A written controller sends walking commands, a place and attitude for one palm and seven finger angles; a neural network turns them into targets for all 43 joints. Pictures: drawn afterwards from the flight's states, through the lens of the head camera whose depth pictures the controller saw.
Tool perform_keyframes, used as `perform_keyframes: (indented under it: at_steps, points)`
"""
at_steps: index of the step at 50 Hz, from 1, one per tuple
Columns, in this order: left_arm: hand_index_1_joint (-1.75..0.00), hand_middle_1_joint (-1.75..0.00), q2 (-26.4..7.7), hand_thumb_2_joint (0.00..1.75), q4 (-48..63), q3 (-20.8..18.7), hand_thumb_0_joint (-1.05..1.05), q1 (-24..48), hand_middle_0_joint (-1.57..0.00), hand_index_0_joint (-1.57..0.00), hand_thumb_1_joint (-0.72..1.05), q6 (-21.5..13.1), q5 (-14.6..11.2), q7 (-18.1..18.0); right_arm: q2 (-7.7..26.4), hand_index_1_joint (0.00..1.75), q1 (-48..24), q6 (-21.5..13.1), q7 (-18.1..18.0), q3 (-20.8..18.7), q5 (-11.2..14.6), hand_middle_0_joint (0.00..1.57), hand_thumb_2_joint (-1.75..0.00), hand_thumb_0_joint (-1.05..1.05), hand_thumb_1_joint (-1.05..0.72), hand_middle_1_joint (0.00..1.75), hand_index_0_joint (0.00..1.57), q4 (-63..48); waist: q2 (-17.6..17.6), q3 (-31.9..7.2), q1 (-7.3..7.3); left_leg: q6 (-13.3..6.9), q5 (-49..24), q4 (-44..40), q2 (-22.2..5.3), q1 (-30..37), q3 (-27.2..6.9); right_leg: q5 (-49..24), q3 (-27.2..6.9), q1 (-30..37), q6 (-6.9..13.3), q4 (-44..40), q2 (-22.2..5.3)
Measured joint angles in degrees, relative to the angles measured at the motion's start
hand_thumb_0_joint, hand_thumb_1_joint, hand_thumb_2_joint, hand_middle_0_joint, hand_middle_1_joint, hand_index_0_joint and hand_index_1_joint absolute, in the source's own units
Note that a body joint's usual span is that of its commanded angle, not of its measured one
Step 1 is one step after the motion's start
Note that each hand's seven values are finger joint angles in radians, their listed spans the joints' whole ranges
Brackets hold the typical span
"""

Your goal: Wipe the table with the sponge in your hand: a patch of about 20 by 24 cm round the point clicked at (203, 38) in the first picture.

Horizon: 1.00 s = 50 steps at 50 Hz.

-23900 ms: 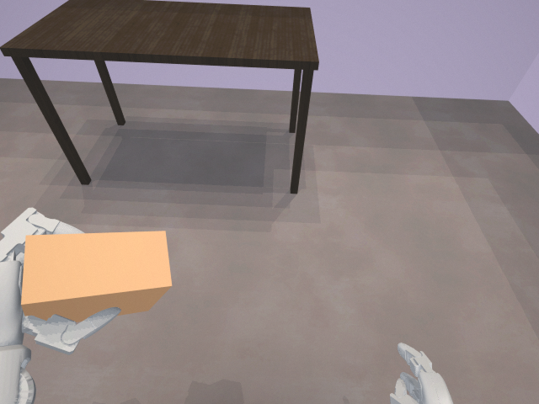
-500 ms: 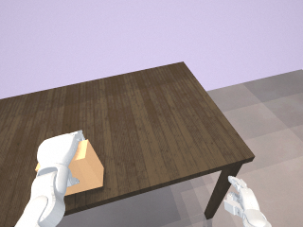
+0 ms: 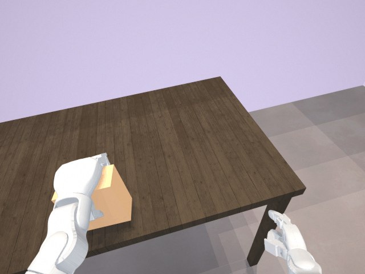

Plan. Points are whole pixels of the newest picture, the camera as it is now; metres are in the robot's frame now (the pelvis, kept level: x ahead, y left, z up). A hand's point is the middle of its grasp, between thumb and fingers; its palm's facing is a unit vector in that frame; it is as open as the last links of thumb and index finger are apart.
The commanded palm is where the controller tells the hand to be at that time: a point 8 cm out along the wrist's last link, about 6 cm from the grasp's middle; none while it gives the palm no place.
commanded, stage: lower the sponge onto the table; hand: left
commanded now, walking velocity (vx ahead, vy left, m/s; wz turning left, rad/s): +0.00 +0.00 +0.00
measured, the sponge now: (100, 204) +0.24 +0.25 +0.02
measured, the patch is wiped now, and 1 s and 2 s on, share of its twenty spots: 0.00 0.05 0.20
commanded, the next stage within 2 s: wipe forward along the first lane in 0.90 s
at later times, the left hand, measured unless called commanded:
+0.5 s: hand (93, 194) +0.25 +0.25 +0.05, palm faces -0.03 -0.12 -0.99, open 10.6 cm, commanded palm +0.23 +0.25 +0.12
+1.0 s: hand (93, 197) +0.25 +0.26 +0.04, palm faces -0.03 -0.11 -0.99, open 10.6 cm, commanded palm +0.23 +0.25 +0.10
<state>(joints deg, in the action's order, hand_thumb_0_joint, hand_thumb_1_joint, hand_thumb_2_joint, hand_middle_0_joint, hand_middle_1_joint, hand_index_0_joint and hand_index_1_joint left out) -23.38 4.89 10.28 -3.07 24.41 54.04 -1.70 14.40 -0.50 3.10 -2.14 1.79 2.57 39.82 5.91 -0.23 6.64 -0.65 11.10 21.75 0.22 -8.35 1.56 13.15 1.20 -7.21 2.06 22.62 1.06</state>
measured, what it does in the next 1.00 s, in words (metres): stands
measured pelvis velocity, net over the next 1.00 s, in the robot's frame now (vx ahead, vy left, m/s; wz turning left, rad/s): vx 0.00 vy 0.00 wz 0.00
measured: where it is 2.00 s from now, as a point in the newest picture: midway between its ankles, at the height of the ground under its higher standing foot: outside the picture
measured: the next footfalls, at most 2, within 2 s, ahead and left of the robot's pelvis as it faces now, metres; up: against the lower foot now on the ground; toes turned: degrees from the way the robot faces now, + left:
none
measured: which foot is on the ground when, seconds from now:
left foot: down 0.00-1.00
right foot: down 0.00-1.00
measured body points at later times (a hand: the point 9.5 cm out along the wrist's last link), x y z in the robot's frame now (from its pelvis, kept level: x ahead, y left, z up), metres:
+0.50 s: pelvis +0.00 -0.01 +0.00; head +0.00 -0.05 +0.45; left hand +0.25 +0.25 +0.11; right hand +0.25 -0.22 -0.09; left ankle +0.01 +0.11 -0.74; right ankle -0.01 -0.10 -0.74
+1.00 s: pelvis +0.00 +0.00 +0.00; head -0.01 -0.04 +0.45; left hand +0.24 +0.26 +0.10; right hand +0.24 -0.21 -0.09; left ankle +0.01 +0.11 -0.74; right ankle -0.01 -0.10 -0.74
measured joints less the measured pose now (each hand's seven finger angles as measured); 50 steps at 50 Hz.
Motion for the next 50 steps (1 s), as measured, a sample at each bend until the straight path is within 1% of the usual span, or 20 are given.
perform_keyframes:
  at_steps: [9, 13, 19, 27, 31, 39, 50]
  points:
    - [-1.28, -1.3, -0.5, 1.03, -2.1, -0.7, 0.0, 1.2, -0.67, -0.71, -0.55, 0.2, -0.3, 0.2, 0.3, 0.3, 0.0, -0.3, -0.5, 0.1, 0.2, 0.2, -0.9, 0.01, -0.9, 0.3, 0.2, 0.4, 0.0, 0.2, -0.08, 0.3, 0.0, 0.1, -0.3, 0.0, -0.3, 0.0, 0.3, 0.2, 0.4, -0.1, 0.4]
    - [-1.28, -1.3, -0.2, 1.03, -2.8, -1.0, 0.0, 1.3, -0.67, -0.71, -0.55, -0.5, -0.4, 0.5, 0.5, 0.3, 0.2, -0.5, -0.6, -0.1, 0.1, 0.2, -0.9, 0.01, -0.9, 0.3, 0.2, 0.4, 0.0, 0.2, -0.18, 0.4, 0.0, 0.1, -0.4, -0.2, -0.3, 0.0, 0.3, -0.1, 0.5, 0.0, 0.5]
    - [-1.28, -1.3, 0.0, 1.03, -2.6, -1.8, 0.0, -0.6, -0.67, -0.71, -0.55, -2.1, -0.2, -0.3, 0.5, 0.3, 0.7, -0.6, -0.4, -0.5, -0.1, 0.2, -0.9, 0.01, -0.9, 0.3, 0.2, 0.2, -0.3, -0.2, -0.42, 0.6, 0.5, 0.5, -0.7, -0.6, 0.0, 0.3, -0.1, -0.6, 0.6, 0.4, 0.7]
    - [-1.28, -1.3, 0.1, 1.03, -3.5, -2.3, 0.0, -1.9, -0.67, -0.71, -0.55, -2.1, -0.3, -1.7, 0.9, 0.3, 1.4, -0.7, -0.6, -1.1, 0.0, 0.2, -0.9, 0.01, -0.9, 0.3, 0.2, 0.3, -0.5, -0.2, -0.36, 0.6, 1.0, 1.3, -0.8, -1.0, 0.0, 0.7, -0.1, -1.0, 0.6, 0.9, 0.8]
    - [-1.28, -1.3, 0.1, 1.03, -4.0, -2.7, 0.0, -2.4, -0.67, -0.71, -0.55, -2.8, -0.5, -2.0, 0.8, 0.3, 1.6, -1.0, -0.7, -1.3, -0.1, 0.2, -0.9, 0.01, -0.9, 0.3, 0.2, 0.4, -0.7, -0.4, -0.39, 0.5, 1.2, 1.6, -0.8, -1.4, 0.0, 0.8, -0.1, -1.3, 0.5, 1.2, 0.8]
    - [-1.28, -1.3, 0.7, 1.03, -4.2, -2.6, 0.0, -2.8, -0.67, -0.71, -0.55, -4.0, 0.1, -3.0, 0.4, 0.3, 1.7, -1.3, -0.6, -1.5, -0.1, 0.2, -0.9, 0.01, -0.9, 0.3, 0.2, 0.4, -0.7, -0.9, -0.28, 0.3, 1.3, 2.0, -0.6, -2.0, 0.0, 0.9, -0.1, -1.8, 0.3, 1.4, 0.6]
    - [-1.28, -1.3, 1.9, 1.03, -6.7, -0.9, -0.01, -0.6, -0.67, -0.71, -0.55, -2.8, 1.3, -3.6, 0.1, 0.3, 1.6, -0.8, -0.5, -1.1, 0.3, 0.2, -0.9, 0.01, -0.9, 0.3, 0.2, 0.5, -0.6, -1.4, -0.25, 0.1, 1.0, 2.3, -0.1, -3.0, -0.3, 0.8, 0.2, -2.7, 0.0, 1.8, 0.2]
